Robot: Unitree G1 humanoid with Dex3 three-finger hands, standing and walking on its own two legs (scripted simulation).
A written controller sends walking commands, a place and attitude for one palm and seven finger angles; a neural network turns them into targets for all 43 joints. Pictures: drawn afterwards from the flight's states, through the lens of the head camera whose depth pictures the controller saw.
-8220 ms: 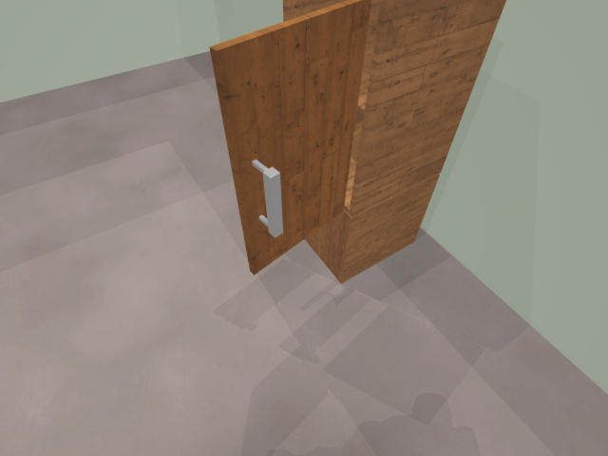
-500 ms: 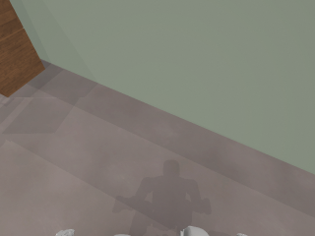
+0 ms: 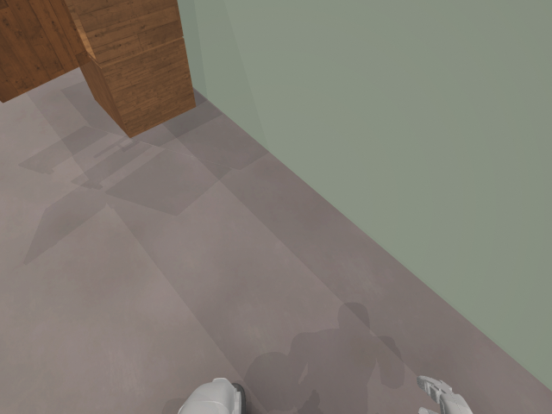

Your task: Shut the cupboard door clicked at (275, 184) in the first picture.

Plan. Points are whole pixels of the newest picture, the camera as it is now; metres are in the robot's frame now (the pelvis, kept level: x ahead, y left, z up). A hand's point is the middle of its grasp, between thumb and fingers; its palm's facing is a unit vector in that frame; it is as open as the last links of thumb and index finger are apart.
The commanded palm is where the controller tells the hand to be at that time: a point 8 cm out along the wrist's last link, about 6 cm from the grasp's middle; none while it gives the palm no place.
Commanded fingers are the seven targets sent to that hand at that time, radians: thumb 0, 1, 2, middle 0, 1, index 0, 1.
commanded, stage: walk to a spot facing it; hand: left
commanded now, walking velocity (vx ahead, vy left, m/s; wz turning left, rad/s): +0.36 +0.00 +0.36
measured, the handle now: out of the picture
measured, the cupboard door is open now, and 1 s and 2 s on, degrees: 100 100 100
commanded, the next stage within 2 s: turn to face it in 1.58 s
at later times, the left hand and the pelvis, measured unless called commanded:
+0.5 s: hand (195, 299) +0.30 +0.17 -0.14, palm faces +0.11 -0.97 -0.22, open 7.4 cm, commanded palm none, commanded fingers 0.00 0.90 0.90 -0.20 -0.30 -0.20 -0.30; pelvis +0.20 -0.03 +0.00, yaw +8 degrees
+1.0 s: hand (192, 315) +0.28 +0.18 -0.18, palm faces +0.35 -0.93 -0.15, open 7.4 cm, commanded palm none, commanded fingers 0.00 0.90 0.90 -0.20 -0.30 -0.20 -0.30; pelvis +0.41 +0.04 +0.00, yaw +16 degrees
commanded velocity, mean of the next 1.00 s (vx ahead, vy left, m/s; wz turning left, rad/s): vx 0.37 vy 0.00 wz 0.24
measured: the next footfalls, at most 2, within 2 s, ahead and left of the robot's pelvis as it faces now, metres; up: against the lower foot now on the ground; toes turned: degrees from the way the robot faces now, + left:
left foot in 0.02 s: +0.14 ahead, +0.11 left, +0.00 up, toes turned +8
right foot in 0.46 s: +0.30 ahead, -0.13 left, +0.00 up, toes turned +0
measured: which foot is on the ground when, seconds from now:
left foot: up 0.00-0.00, down 0.02-0.46, up 0.48-0.88, down 0.90-1.00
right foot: down 0.00-0.02, up 0.04-0.44, down 0.46-0.88, up 0.90-1.00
